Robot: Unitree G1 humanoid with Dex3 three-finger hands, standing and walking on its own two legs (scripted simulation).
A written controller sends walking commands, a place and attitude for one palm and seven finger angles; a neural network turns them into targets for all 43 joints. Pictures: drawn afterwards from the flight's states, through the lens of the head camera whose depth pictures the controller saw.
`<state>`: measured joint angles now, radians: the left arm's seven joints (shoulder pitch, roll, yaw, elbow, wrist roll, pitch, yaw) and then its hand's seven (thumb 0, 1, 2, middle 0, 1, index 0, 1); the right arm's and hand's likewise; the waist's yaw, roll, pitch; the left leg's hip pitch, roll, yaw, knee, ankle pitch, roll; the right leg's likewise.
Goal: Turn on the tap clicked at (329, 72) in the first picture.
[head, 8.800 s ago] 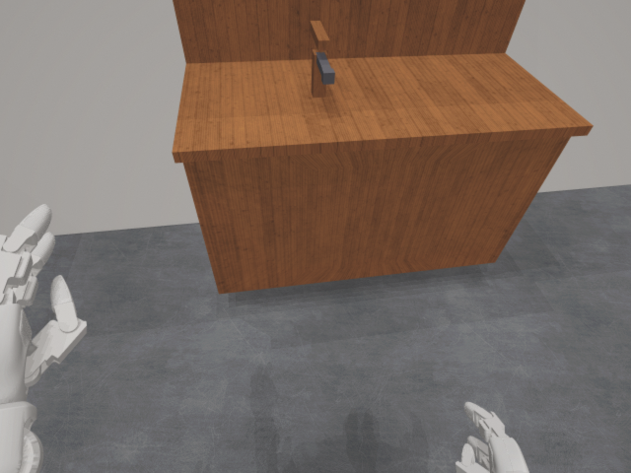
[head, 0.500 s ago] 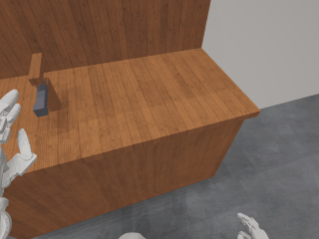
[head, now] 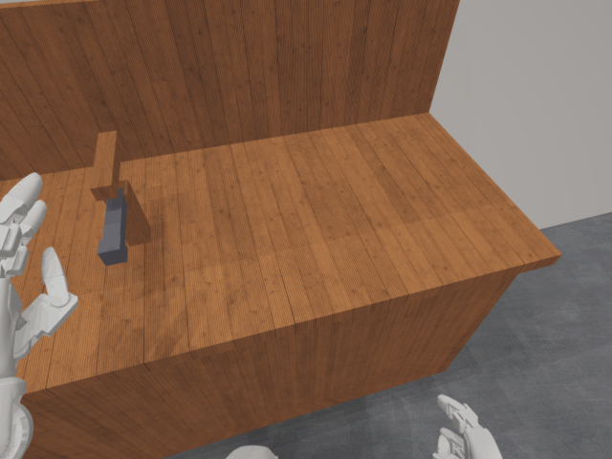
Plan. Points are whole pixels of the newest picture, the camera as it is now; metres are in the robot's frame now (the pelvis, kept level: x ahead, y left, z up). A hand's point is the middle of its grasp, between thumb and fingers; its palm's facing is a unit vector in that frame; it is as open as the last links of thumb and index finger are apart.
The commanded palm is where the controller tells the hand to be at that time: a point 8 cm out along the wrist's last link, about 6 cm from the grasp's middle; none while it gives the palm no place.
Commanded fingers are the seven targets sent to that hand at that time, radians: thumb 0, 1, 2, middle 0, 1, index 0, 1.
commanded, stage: come to a stop and stand still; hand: left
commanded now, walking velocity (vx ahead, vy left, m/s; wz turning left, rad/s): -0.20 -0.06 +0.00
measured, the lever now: (113, 251) +0.35 +0.31 +0.07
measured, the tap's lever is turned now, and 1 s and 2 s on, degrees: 0 0 0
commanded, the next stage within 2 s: look again from close up in 1.46 s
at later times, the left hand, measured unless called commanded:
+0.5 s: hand (74, 266) +0.25 +0.26 +0.17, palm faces +0.41 -0.83 -0.38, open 7.4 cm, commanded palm +0.20 +0.29 +0.19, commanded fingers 0.00 0.90 0.90 -0.20 -0.30 -0.20 -0.30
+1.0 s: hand (57, 273) +0.25 +0.29 +0.15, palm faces +0.28 -0.86 -0.42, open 7.4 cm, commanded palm +0.20 +0.33 +0.19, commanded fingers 0.00 0.90 0.90 -0.20 -0.30 -0.20 -0.30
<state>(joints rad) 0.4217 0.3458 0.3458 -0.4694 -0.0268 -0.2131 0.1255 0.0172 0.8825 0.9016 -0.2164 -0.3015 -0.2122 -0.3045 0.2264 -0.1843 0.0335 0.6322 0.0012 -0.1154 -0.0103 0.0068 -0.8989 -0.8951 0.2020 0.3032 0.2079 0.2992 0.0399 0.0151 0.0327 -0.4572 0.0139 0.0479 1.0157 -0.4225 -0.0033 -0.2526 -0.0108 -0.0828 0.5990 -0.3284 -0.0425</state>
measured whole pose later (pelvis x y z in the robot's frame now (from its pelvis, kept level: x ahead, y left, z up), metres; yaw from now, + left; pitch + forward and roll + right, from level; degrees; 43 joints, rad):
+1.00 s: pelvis +0.03 +0.05 +0.01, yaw -1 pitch +0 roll -1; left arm 0.45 0.40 0.34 -0.44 -0.05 -0.24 0.07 0.02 0.88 0.90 -0.22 -0.30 -0.21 -0.30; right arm 0.25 -0.20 0.02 0.58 0.01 -0.15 -0.04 0.01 -0.90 -0.90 0.20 0.30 0.20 0.30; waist 0.02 -0.03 0.07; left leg -0.28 0.00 0.09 0.45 -0.18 0.06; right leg -0.21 0.00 -0.01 0.42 -0.21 0.01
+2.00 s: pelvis +0.04 +0.05 +0.01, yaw +0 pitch +0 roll -1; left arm 0.44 0.38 0.35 -0.46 -0.05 -0.22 0.09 0.02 0.88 0.90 -0.22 -0.30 -0.21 -0.30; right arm 0.22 -0.21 0.02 0.57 0.01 -0.11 -0.05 0.01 -0.90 -0.90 0.20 0.30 0.21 0.30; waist 0.02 0.00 0.03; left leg -0.26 0.00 0.07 0.44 -0.18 0.05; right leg -0.16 0.00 -0.03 0.37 -0.21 0.01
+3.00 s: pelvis -0.02 +0.00 +0.00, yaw +0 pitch +2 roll +1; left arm 0.50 0.45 0.45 -0.59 -0.08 -0.28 0.09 0.02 0.88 0.90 -0.22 -0.30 -0.21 -0.30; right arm 0.21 -0.17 -0.01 0.60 -0.03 -0.17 -0.06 0.01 -0.90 -0.90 0.20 0.30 0.21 0.30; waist 0.02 -0.08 0.09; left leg -0.29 -0.01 0.06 0.53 -0.25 0.02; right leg -0.44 0.03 -0.02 0.67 -0.27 -0.02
